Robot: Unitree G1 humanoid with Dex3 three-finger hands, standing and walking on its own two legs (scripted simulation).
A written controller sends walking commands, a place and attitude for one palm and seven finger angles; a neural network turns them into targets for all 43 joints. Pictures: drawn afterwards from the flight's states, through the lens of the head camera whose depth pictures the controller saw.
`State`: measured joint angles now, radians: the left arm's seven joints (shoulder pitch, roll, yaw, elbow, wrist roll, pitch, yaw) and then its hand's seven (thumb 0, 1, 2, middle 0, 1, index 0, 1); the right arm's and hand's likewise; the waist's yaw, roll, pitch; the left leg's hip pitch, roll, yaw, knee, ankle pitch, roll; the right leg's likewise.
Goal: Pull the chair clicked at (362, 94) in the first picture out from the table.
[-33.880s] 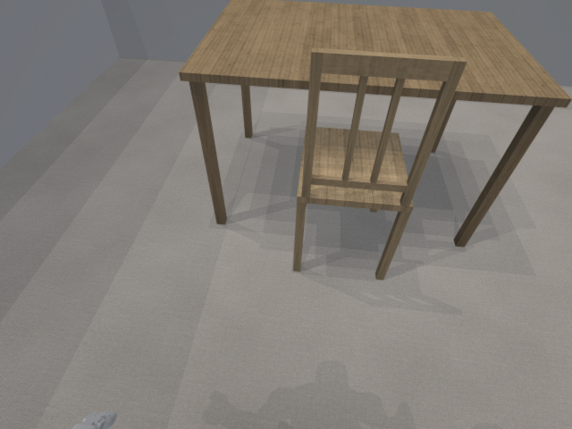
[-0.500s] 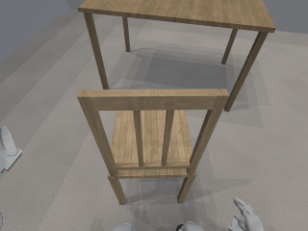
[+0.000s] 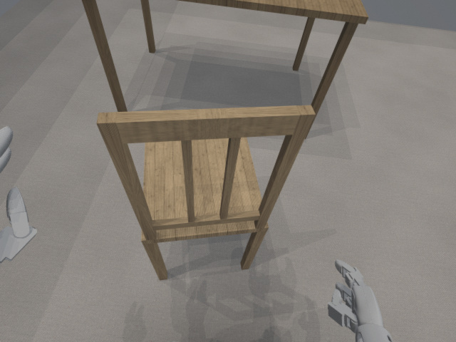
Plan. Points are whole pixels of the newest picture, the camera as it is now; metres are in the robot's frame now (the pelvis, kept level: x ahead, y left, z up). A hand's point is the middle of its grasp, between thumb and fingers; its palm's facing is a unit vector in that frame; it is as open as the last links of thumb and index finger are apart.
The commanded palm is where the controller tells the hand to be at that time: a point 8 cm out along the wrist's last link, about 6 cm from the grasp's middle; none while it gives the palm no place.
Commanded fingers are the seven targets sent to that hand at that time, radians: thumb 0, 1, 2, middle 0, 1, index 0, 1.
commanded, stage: stop stepping back and stand still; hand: left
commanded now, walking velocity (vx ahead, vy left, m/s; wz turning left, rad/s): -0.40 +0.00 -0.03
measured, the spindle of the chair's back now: (189, 186) +0.43 +0.10 -0.07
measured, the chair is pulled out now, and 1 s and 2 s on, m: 0.66 0.66 0.66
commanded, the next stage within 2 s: let the arm hang, fingers relaxed in 0.80 s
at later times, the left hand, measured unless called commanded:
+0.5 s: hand out of the picture +0.10 +0.26 +0.14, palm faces +0.40 -0.83 -0.39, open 7.4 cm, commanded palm +0.04 +0.29 +0.18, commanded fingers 0.00 0.90 0.90 -0.20 -0.30 -0.20 -0.30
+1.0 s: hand out of the picture +0.08 +0.26 +0.01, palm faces +0.25 -0.90 -0.35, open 7.4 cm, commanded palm none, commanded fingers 0.00 0.90 0.90 -0.20 -0.30 -0.20 -0.30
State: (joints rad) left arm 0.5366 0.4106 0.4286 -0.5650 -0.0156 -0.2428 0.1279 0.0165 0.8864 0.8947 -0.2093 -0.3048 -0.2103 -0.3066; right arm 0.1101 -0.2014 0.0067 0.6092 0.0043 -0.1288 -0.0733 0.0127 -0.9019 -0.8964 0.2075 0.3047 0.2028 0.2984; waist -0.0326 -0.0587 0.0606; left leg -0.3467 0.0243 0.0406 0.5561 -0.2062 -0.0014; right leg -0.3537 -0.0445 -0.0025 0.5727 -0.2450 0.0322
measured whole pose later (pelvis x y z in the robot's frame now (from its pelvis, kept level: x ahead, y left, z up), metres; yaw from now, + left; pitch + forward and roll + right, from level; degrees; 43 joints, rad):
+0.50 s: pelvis -0.11 +0.00 -0.01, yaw -3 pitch -1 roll -3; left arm 0.54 0.36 0.40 -0.41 -0.03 -0.16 0.16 0.02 0.89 0.89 -0.21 -0.30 -0.21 -0.31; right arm 0.33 -0.24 -0.01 0.70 0.01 -0.10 -0.09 0.01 -0.90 -0.90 0.21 0.30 0.20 0.30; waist -0.04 0.01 -0.07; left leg -0.26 0.03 0.02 0.62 -0.41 0.03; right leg -0.30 -0.07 -0.11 0.57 -0.27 0.03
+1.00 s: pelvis -0.14 +0.02 +0.00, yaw +1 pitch +1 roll -1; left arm 0.33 0.27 0.22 0.09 0.03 -0.02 0.06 0.01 0.90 0.90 -0.19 -0.30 -0.20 -0.30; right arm 0.24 -0.24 -0.02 0.73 -0.04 -0.05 0.00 0.01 -0.90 -0.90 0.20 0.30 0.20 0.30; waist -0.03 0.02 -0.05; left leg -0.34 -0.04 0.00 0.62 -0.27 0.06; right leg -0.42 -0.04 -0.01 0.90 -0.48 0.01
